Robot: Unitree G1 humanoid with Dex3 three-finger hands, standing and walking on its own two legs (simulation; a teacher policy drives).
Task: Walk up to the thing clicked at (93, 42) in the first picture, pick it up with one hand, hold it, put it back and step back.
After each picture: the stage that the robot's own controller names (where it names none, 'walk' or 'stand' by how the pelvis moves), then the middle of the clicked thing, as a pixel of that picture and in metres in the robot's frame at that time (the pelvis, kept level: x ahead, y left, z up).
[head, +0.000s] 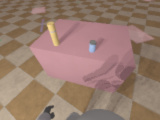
stand; (92, 46) +0.70 +0.03 -0.04
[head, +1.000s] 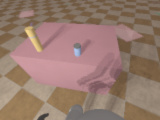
walk; (77, 49) +0.61 +0.19 -0.02
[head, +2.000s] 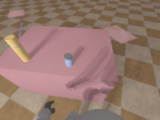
stand; (68, 60) +0.48 +0.22 -0.03
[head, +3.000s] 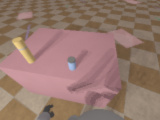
stand; (72, 63) +0.46 +0.21 -0.04
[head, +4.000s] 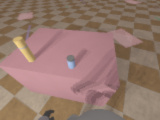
stand; (71, 62) +0.48 +0.21 -0.04
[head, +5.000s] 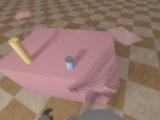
stand; (69, 63) +0.46 +0.22 -0.04
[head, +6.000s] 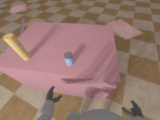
rise first; (69, 59) +0.47 +0.23 -0.03
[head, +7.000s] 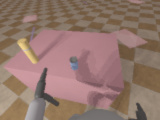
go down; (74, 63) +0.47 +0.21 -0.03
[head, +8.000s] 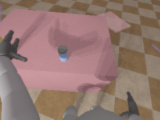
go down; (63, 54) +0.48 +0.20 +0.00
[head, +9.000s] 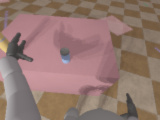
approach; (65, 55) +0.48 +0.19 +0.00
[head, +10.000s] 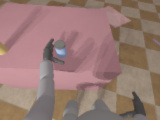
close in; (61, 49) +0.47 +0.21 +0.05
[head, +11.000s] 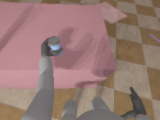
lift; (56, 46) +0.50 +0.21 +0.05
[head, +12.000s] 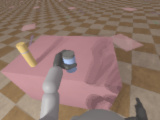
lift; (70, 61) +0.32 +0.15 +0.19
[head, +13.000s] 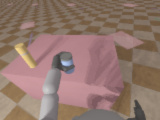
hold; (67, 63) +0.32 +0.17 +0.17
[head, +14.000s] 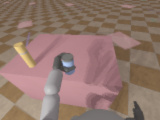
hold; (68, 64) +0.32 +0.17 +0.15
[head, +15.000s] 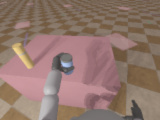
hold; (67, 64) +0.32 +0.17 +0.15
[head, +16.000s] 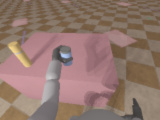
crouch; (66, 56) +0.39 +0.19 +0.15
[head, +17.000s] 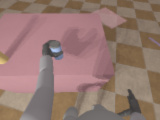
lower; (57, 50) +0.47 +0.21 +0.06
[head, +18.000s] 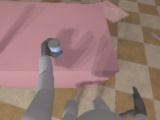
lower; (56, 49) +0.48 +0.21 +0.05
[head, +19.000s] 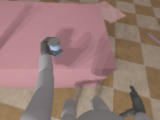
lower; (55, 48) +0.49 +0.21 +0.05
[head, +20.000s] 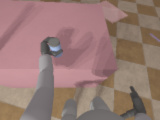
lower; (55, 48) +0.48 +0.21 +0.05
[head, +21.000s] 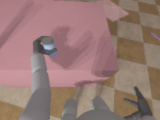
loosen; (50, 47) +0.48 +0.25 +0.05
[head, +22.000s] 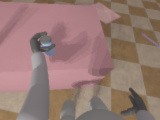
open; (48, 46) +0.50 +0.25 +0.05
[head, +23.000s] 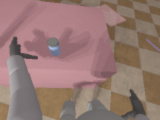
sink last; (54, 47) +0.49 +0.23 +0.03
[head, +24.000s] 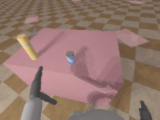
sink last; (71, 58) +0.51 +0.24 +0.01
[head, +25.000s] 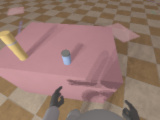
stand; (66, 57) +0.47 +0.23 +0.01
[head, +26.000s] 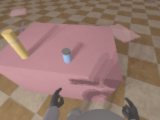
stand; (67, 55) +0.49 +0.23 +0.02
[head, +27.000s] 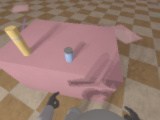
stand; (69, 54) +0.49 +0.23 +0.01
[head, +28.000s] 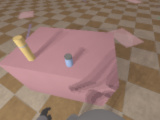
stand; (68, 60) +0.49 +0.24 -0.04
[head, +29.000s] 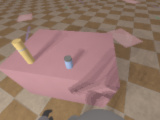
stand; (68, 62) +0.48 +0.24 -0.04
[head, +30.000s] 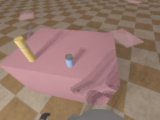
stand; (69, 60) +0.49 +0.24 -0.04
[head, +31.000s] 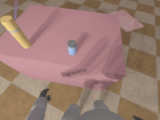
stand; (72, 47) +0.52 +0.19 -0.02
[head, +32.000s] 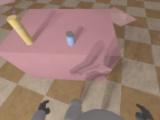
walk; (70, 38) +0.64 +0.25 -0.01
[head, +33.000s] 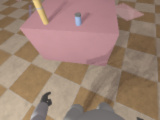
walk; (78, 19) +0.95 +0.22 +0.00
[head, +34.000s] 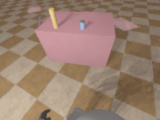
stand; (82, 25) +1.12 +0.22 -0.02
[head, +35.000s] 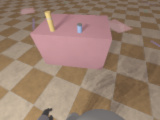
stand; (79, 28) +1.09 +0.22 -0.04
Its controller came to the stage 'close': yes
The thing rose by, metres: 0.21
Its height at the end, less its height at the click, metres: +0.00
